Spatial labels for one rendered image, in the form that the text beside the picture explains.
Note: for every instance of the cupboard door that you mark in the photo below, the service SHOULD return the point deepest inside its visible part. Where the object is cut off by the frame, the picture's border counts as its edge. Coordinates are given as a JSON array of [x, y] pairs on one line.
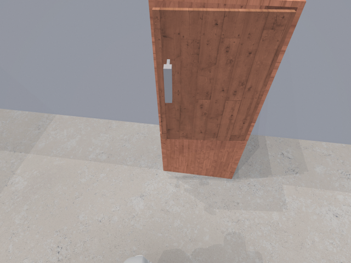
[[222, 60]]

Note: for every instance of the handle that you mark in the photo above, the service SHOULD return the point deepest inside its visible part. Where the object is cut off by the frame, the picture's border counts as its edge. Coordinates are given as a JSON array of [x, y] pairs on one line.
[[167, 74]]

